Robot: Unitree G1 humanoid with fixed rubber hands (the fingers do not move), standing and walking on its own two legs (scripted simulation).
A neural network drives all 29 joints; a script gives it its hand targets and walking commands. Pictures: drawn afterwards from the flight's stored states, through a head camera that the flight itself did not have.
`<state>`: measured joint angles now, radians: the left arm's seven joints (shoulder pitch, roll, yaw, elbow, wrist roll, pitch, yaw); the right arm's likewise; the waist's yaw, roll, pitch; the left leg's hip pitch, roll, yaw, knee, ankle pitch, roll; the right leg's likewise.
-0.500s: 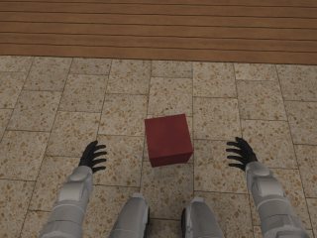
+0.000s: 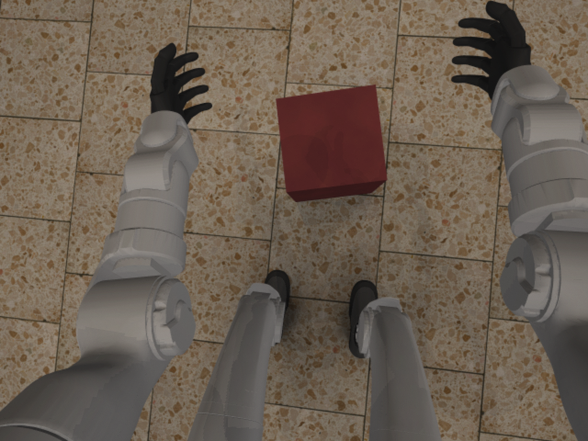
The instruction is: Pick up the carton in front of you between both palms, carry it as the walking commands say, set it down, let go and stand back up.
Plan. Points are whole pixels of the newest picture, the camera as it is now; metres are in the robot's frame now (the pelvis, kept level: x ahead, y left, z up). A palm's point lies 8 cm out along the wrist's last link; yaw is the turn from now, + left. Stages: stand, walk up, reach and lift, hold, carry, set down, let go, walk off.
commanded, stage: reach and lift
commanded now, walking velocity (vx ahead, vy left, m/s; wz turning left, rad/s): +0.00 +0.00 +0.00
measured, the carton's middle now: (329, 152) +0.54 +0.02 -0.53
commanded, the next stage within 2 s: none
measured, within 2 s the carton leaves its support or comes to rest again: leaves its support in 1.90 s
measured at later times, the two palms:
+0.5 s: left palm (213, 123) +0.50 +0.21 -0.23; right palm (451, 95) +0.57 -0.16 -0.23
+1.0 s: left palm (245, 153) +0.50 +0.21 -0.44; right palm (413, 136) +0.57 -0.15 -0.44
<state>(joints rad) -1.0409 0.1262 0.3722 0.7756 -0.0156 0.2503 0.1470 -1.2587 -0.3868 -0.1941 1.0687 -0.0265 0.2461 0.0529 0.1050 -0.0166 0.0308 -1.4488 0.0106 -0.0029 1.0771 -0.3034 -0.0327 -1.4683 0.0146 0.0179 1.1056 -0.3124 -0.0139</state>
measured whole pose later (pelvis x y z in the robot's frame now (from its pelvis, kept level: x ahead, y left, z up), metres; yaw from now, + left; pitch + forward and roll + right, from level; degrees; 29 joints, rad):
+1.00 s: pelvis -0.03 +0.00 -0.27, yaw +3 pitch +40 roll +4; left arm -1.51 0.24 0.29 1.06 -0.16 0.12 0.16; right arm -1.70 -0.53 0.04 1.27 0.16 0.13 -0.02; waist 0.09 0.02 0.39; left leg -2.24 -0.06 -0.01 2.08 -0.54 -0.08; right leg -2.27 0.04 0.06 2.14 -0.56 0.01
